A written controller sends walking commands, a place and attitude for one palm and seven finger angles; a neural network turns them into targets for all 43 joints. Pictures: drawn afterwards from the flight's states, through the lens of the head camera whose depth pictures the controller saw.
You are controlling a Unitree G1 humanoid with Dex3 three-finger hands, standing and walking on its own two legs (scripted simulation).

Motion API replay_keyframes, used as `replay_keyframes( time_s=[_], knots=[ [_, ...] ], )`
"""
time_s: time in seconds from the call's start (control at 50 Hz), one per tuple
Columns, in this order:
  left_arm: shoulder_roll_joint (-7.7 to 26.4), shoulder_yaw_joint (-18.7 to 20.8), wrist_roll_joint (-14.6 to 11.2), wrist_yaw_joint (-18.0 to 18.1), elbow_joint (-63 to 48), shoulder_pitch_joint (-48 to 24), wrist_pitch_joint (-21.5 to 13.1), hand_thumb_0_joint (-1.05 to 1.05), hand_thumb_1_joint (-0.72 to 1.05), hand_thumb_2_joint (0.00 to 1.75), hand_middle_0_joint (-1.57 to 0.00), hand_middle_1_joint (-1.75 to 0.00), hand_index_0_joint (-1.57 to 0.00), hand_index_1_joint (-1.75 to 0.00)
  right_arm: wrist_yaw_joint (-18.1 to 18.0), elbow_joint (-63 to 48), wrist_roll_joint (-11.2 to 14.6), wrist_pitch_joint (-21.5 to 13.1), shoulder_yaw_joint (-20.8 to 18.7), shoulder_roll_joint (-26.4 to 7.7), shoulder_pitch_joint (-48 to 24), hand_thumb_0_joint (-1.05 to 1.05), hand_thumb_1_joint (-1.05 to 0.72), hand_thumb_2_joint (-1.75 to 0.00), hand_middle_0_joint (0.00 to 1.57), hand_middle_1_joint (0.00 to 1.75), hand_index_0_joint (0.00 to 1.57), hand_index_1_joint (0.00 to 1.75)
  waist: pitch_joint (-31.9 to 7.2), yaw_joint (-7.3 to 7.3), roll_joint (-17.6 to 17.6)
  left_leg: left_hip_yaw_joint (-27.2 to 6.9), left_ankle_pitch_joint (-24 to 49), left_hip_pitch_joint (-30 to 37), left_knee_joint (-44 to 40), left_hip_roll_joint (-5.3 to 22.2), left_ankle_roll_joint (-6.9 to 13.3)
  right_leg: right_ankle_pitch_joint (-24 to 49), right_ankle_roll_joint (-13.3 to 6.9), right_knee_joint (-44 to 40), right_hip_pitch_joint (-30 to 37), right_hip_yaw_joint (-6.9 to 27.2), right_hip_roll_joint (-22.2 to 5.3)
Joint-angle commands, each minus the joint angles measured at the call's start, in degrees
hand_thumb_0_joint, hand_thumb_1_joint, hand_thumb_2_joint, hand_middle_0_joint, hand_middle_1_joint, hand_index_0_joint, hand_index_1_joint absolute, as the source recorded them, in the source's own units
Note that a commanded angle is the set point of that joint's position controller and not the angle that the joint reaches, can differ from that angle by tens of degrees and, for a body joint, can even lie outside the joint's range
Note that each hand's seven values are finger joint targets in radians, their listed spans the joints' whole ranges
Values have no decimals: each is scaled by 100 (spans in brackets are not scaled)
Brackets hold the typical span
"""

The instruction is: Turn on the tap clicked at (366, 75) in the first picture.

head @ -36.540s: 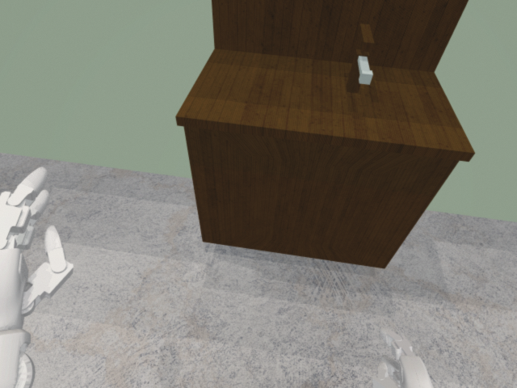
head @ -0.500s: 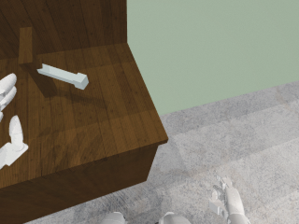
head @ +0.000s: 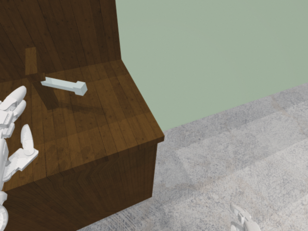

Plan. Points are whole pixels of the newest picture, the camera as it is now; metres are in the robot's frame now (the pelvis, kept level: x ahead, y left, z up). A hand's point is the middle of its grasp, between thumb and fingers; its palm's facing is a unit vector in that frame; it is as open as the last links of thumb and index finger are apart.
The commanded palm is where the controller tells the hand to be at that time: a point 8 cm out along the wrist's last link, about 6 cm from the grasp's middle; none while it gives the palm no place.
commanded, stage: come to a stop and stand still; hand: left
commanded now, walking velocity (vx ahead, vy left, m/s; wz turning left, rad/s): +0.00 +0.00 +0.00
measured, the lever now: (80, 88) +0.47 +0.23 +0.11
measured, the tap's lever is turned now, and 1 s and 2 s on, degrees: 53 53 53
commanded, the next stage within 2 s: look again from close up in 0.36 s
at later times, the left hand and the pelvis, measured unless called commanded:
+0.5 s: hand (14, 163) +0.20 +0.25 +0.18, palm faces +0.34 -0.86 -0.37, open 7.4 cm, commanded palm +0.14 +0.28 +0.20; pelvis -0.03 +0.01 +0.02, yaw -2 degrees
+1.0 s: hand (1, 148) +0.22 +0.27 +0.19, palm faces +0.36 -0.86 -0.36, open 7.4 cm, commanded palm +0.16 +0.31 +0.20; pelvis -0.01 +0.03 +0.02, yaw -2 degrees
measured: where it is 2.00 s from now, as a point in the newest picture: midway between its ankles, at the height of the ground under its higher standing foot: outside the picture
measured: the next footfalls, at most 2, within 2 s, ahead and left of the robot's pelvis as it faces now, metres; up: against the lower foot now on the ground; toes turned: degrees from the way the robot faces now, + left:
none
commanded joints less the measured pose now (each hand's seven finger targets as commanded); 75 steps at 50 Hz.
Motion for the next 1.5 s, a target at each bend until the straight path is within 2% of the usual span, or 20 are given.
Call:
replay_keyframes(
  time_s=[0.0,0.02,0.04,0.08,0.14,0.2,0.26,0.3,0.34,0.42,0.6,0.84,0.94,1.02,1.04,1.06,1.08,1.22,1.34,1.48],
  knots=[
    [1067,918,-223,154,-803,-13,-391,0,90,90,-20,-30,-20,-30,-140,-864,124,-234,-386,-682,-563,0,-90,-90,20,30,20,30,-812,132,-1265,-107,-323,-761,2058,-131,-137,2141,-1000,-1600,605,2235,-2164],
    [4210,3454,125,188,-2005,-5092,-988,0,90,90,-20,-30,-20,-30,-103,-992,-180,-753,-564,-702,-553,0,-90,-90,20,30,20,30,353,599,-780,-891,209,-1051,1194,586,-326,2317,-1189,-1570,-274,2624,-1978],
    [2786,2466,-48,157,-84,-4043,-880,0,90,90,-20,-30,-20,-30,-121,-427,92,-561,-363,-425,-756,0,-90,-90,20,30,20,30,75,241,590,-981,571,474,-566,397,-174,2159,-937,-1136,-929,1609,-1850],
    [1545,1581,-161,0,1160,-1935,-921,0,90,90,-20,-30,-20,-30,-177,-441,-142,-472,-265,-468,-657,0,-90,-90,20,30,20,30,-571,369,1234,-65,1070,1404,-2308,183,-270,453,-226,73,-221,804,-528],
    [600,700,-226,-268,1031,-1177,-736,0,90,90,-20,-30,-20,-30,65,-732,-8,-343,-371,-615,-686,0,-90,-90,20,30,20,30,-974,423,1187,-1247,1549,1078,-2209,1035,623,-195,430,982,-392,536,-267],
    [339,211,-130,-230,102,-871,-659,0,90,90,-20,-30,-20,-30,254,-1042,104,-251,-300,-555,-844,0,-90,-90,20,30,20,30,-710,496,-243,-1250,687,-285,-2233,1178,822,-207,539,411,551,615,-425],
    [989,582,-84,-29,-396,-991,-506,0,90,90,-20,-30,-20,-30,154,-1242,96,-256,-256,-491,-907,0,-90,-90,20,30,20,30,-790,460,-2257,211,79,-175,-585,-51,-10,-95,33,-1825,684,1909,-1379],
    [1150,800,-119,49,-744,-1331,-533,0,90,90,-20,-30,-20,-30,-13,-1199,26,-317,-243,-496,-943,0,-90,-90,20,30,20,30,-599,401,-1782,251,19,-37,-182,-117,-168,-391,-450,-2204,309,2383,-1896],
    [1768,1335,-43,226,-1324,-1676,-654,0,90,90,-20,-30,-20,-30,-124,-1085,-59,-348,-114,-486,-1097,0,-90,-90,20,30,20,30,-581,352,-275,213,286,507,-961,5,-153,-289,-520,-2043,15,2218,-1831],
    [1130,955,-34,293,-1093,-1335,-825,0,90,90,-20,-30,-20,-30,-194,-1013,-101,-433,-132,-511,-983,0,-90,-90,20,30,20,30,-980,361,1234,-291,1733,1038,-1967,514,54,806,1,-1110,622,1068,-737],
    [335,180,45,101,23,-794,-682,0,90,90,-20,-30,-20,-30,-151,-1094,-71,-312,-187,-655,-836,0,-90,-90,20,30,20,30,-641,338,53,-351,939,702,-2352,568,12,579,123,-1394,702,663,-601],
    [872,552,91,166,-923,-1434,-774,0,90,90,-20,-30,-20,-30,-213,-1176,-134,-297,-80,-547,-1016,0,-90,-90,20,30,20,30,-841,372,569,-307,1641,830,-2391,560,-94,1216,107,-1203,1179,511,-573],
    [602,434,64,159,-696,-875,-721,0,90,90,-20,-30,-20,-30,-165,-1098,-132,-285,-120,-554,-902,0,-90,-90,20,30,20,30,-1040,357,606,-267,2894,1257,-2121,571,-293,1599,90,-1174,1103,441,-533],
    [513,399,36,138,-370,-654,-641,0,90,90,-20,-30,-20,-30,-151,-1097,-117,-156,-140,-574,-859,0,-90,-90,20,30,20,30,-934,341,344,-249,2643,1072,-2141,583,-301,1587,102,-1292,1122,468,-581],
    [4646,1563,83,310,-1925,-5459,-1390,0,90,90,-20,-30,-20,-30,-630,-1876,209,-64,1061,-794,129,0,-90,-90,20,30,20,30,-414,45,1519,-489,1281,-329,-2606,368,-152,34,510,-631,1795,354,-30],
    [1977,1877,245,208,351,-3385,-1129,0,90,90,-20,-30,-20,-30,-565,-1423,121,-263,94,-253,-423,0,-90,-90,20,30,20,30,-668,442,880,-703,489,99,-2467,824,-131,-556,272,-557,500,263,-424],
    [1508,1282,139,216,504,-2637,-1024,0,90,90,-20,-30,-20,-30,-364,-1133,-112,-277,119,-447,-673,0,-90,-90,20,30,20,30,-301,312,577,-588,796,144,-2635,622,-195,-407,197,-802,503,144,-400],
    [844,389,-412,73,17,-144,-1222,0,90,90,-20,-30,-20,-30,206,-1117,-25,-591,-191,-815,-383,0,-90,-90,20,30,20,30,-1084,600,-378,-163,1933,609,-1625,203,-153,1624,8,-1137,760,710,-890],
    [1862,1223,-363,284,-647,-993,-1371,0,90,90,-20,-30,-20,-30,42,-865,-59,-682,-156,-906,-566,0,-90,-90,20,30,20,30,-1191,488,-229,-258,2279,724,-1534,163,-127,2116,50,-994,688,870,-909],
    [1415,739,-353,219,-769,-1254,-1265,0,90,90,-20,-30,-20,-30,-45,-824,-7,-717,-162,-818,-514,0,-90,-90,20,30,20,30,-1456,480,517,-385,3183,922,-1441,210,-90,2398,63,-863,1057,717,-965]
  ],
)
